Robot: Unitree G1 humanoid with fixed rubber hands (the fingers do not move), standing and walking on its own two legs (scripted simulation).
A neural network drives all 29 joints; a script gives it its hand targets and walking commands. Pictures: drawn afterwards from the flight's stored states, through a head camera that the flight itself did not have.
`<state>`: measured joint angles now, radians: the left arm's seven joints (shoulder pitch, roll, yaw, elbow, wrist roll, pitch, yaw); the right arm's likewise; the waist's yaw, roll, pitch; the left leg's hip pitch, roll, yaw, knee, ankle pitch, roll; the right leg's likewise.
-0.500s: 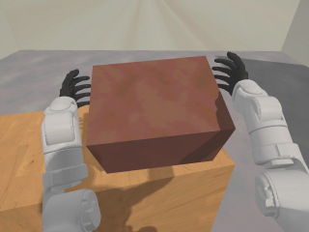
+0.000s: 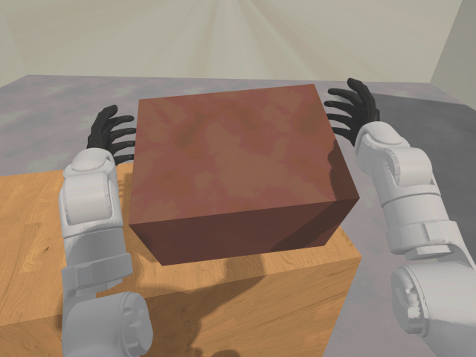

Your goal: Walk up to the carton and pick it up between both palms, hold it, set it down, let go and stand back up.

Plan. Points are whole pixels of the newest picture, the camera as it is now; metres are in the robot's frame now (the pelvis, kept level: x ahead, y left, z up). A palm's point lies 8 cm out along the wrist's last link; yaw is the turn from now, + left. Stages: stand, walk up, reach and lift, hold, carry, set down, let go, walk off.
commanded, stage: hold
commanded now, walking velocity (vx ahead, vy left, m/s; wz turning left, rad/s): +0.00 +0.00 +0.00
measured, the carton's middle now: (236, 176) +0.40 +0.00 +0.17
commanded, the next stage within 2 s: none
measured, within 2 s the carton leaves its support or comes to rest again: neither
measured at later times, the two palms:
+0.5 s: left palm (105, 152) +0.35 +0.20 +0.26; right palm (367, 131) +0.36 -0.20 +0.28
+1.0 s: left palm (118, 155) +0.34 +0.18 +0.25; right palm (380, 139) +0.35 -0.22 +0.27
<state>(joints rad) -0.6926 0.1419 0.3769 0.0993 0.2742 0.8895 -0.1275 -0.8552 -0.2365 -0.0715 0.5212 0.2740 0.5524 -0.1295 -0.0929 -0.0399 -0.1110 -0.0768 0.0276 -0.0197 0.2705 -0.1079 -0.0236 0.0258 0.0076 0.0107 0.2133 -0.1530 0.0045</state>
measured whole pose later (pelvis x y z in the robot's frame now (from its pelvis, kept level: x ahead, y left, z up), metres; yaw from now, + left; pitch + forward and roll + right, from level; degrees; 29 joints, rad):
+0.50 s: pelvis -0.01 +0.00 +0.00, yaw +0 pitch -4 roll +0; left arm -0.73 0.14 0.41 0.17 0.28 0.86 -0.14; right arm -0.87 -0.23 -0.08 0.54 0.24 0.55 -0.13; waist -0.08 -0.02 -0.11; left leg -0.09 0.03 -0.02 0.26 -0.09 -0.03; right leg 0.00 0.01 0.01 0.22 -0.15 0.00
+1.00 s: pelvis -0.01 +0.00 +0.00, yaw -1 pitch -5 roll +0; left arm -0.69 0.10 0.37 0.11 0.28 0.89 -0.11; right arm -0.85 -0.27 -0.08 0.54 0.26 0.56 -0.10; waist -0.09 0.01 -0.10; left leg -0.08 0.03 -0.01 0.27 -0.10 -0.02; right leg 0.00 0.01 0.03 0.23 -0.15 0.00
